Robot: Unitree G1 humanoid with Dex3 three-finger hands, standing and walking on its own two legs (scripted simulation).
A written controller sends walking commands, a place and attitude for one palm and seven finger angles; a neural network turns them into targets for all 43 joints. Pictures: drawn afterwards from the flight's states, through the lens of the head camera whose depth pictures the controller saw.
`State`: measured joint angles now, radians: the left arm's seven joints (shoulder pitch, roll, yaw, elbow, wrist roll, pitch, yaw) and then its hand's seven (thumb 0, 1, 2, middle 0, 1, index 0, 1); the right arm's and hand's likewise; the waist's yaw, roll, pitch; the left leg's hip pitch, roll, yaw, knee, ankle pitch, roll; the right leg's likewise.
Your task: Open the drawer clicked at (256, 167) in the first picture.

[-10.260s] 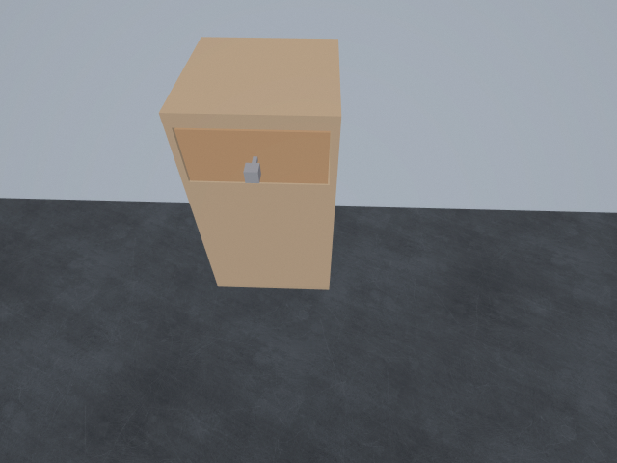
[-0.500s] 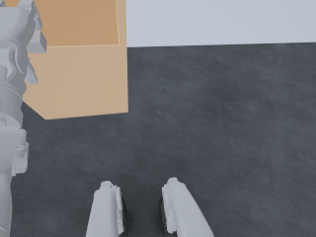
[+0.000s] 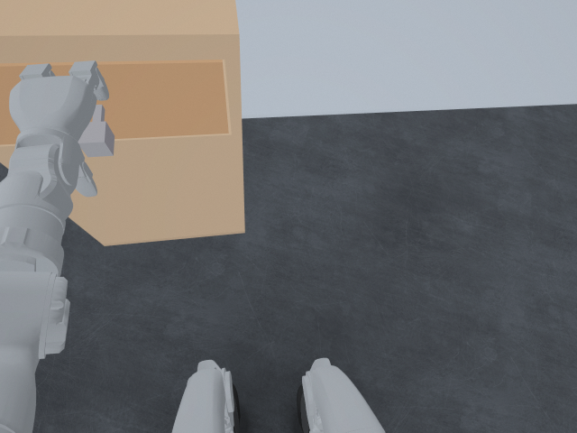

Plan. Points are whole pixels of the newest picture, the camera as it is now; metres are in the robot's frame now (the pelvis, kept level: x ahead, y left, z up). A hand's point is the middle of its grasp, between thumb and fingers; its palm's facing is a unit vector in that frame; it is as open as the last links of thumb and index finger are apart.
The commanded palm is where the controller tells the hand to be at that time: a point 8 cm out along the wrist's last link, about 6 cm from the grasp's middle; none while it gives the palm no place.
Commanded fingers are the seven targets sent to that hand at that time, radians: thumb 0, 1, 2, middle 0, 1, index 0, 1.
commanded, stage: lift the fingers back up to retry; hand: left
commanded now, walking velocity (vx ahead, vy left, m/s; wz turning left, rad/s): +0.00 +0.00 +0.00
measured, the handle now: (97, 128) +0.57 +0.24 -0.04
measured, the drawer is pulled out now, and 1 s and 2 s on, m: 0.00 0.00 0.00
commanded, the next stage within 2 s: re-aim the fingers above the handle in 0.26 s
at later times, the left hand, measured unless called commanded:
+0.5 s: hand (65, 134) +0.52 +0.26 +0.01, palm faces -0.07 -0.06 -1.00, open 13.8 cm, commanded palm +0.52 +0.24 +0.08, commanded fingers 0.00 -0.50 0.30 -0.30 -1.20 -0.30 -1.20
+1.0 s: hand (66, 134) +0.51 +0.26 +0.02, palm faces -0.10 -0.02 -0.99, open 13.8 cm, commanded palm +0.52 +0.24 +0.08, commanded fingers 0.00 -0.50 0.30 -0.30 -1.20 -0.30 -1.20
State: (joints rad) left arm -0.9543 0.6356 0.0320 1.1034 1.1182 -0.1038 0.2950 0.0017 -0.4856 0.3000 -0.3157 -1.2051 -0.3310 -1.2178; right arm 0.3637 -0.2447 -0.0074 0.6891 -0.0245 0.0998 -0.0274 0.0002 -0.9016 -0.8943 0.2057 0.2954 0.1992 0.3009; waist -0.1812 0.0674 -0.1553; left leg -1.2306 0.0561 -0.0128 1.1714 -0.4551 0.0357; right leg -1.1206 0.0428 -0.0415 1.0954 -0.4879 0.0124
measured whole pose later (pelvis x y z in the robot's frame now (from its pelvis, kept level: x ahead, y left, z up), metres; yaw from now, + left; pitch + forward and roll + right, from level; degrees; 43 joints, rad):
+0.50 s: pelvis +0.03 +0.01 +0.02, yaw +0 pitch +27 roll -4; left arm -0.83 0.57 0.04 1.08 1.13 -0.16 0.36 0.00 -0.49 0.30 -0.32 -1.21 -0.32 -1.20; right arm 0.34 -0.25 -0.05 0.70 -0.04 0.15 -0.01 0.00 -0.90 -0.89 0.20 0.30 0.20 0.30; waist -0.14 0.05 -0.18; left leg -1.08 0.05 0.01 1.07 -0.47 0.04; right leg -0.97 0.03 -0.02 0.99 -0.49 0.02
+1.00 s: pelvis +0.02 +0.00 +0.02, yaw +0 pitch +26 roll -4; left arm -0.86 0.58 0.04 1.16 1.13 -0.10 0.35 0.00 -0.49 0.30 -0.31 -1.20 -0.31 -1.20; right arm 0.37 -0.26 -0.03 0.70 -0.03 0.16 -0.02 0.00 -0.90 -0.89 0.21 0.30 0.20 0.30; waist -0.16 0.06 -0.17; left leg -1.06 0.05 0.02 1.05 -0.44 0.04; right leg -0.97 0.04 0.00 0.99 -0.47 0.02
